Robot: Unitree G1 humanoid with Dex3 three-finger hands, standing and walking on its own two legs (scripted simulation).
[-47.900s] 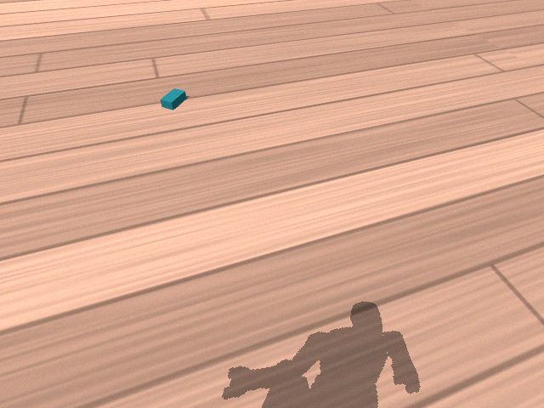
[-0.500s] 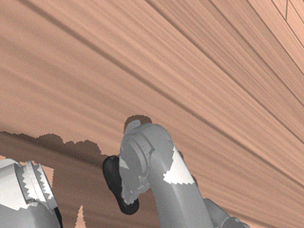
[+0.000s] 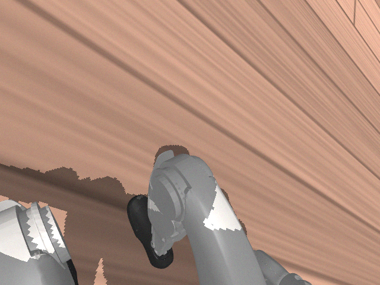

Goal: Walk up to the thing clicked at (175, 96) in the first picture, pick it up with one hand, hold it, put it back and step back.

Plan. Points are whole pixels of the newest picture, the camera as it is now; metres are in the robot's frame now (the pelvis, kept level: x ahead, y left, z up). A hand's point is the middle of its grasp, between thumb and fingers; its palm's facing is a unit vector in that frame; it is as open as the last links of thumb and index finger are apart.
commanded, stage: close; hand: left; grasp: from above
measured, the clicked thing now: out of the picture +0.44 +0.38 -0.28
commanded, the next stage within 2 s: settle in 0.22 s
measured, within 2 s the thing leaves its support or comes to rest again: leaves its support in 0.64 s
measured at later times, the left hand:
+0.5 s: hand out of the picture +0.43 +0.37 -0.24, palm faces -0.42 -0.17 -0.89, open 11.5 cm
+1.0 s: hand out of the picture +0.42 +0.39 -0.16, palm faces -0.43 -0.12 -0.89, open 11.5 cm
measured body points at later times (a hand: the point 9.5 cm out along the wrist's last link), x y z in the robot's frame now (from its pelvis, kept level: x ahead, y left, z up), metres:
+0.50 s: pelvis +0.00 +0.00 +0.00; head +0.27 +0.15 +0.33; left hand +0.45 +0.38 -0.19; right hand +0.08 -0.24 -0.05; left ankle +0.07 +0.12 -0.27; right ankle +0.12 -0.10 -0.27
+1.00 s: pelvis +0.00 +0.00 +0.02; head +0.24 +0.12 +0.38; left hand +0.44 +0.39 -0.11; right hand +0.11 -0.26 -0.06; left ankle +0.07 +0.12 -0.27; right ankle +0.12 -0.10 -0.27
